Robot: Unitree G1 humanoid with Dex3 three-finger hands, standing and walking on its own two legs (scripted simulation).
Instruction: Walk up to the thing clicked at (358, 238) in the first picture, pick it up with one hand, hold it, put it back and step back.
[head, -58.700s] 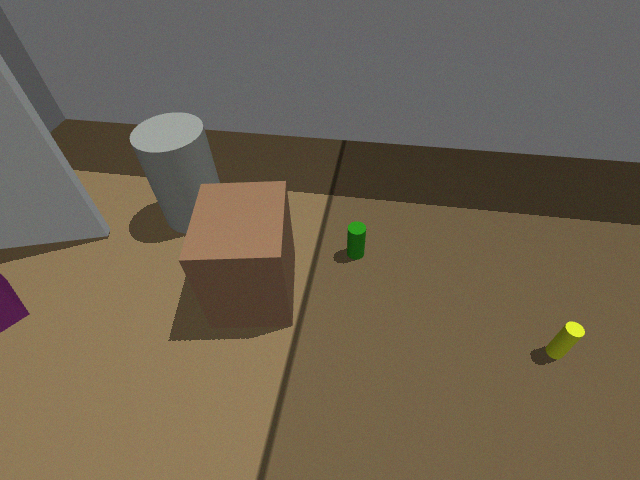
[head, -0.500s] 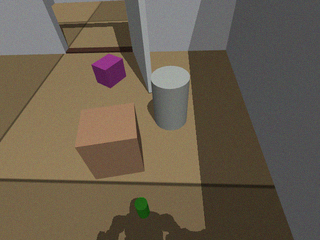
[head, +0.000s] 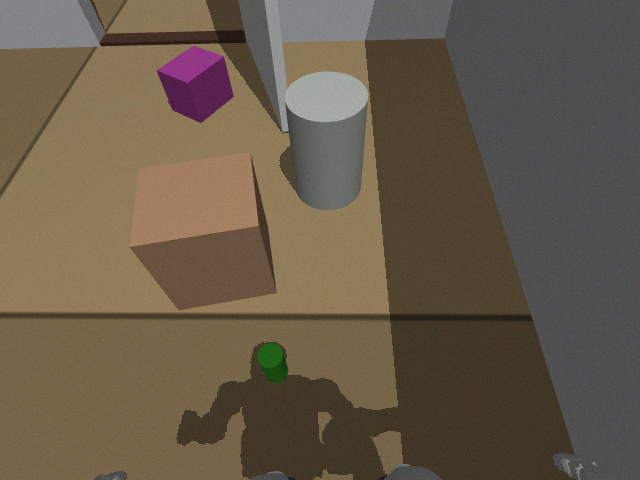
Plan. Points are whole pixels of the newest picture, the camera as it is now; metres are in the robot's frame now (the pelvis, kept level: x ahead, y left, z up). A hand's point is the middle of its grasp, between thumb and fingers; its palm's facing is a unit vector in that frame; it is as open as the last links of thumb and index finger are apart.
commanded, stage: step back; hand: left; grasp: from the side
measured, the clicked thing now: (273, 363) +0.48 +0.18 -0.69
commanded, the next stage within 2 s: none
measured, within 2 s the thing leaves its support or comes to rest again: neither
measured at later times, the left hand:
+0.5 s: hand out of the picture +0.03 +0.30 -0.16, palm faces +0.02 -0.93 -0.36, open 7.4 cm
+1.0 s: hand out of the picture -0.07 +0.29 -0.13, palm faces -0.05 -0.91 -0.42, open 7.4 cm
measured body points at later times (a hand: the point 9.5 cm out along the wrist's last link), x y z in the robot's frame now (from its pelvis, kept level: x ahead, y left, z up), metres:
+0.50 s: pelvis -0.09 +0.03 +0.00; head -0.03 +0.06 +0.44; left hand +0.03 +0.35 -0.13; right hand -0.03 -0.28 -0.11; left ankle -0.12 +0.13 -0.73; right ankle -0.05 -0.11 -0.67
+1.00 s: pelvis -0.20 +0.03 +0.00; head -0.13 +0.02 +0.45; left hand -0.07 +0.34 -0.10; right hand -0.10 -0.28 -0.13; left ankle -0.25 +0.18 -0.66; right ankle -0.16 -0.08 -0.73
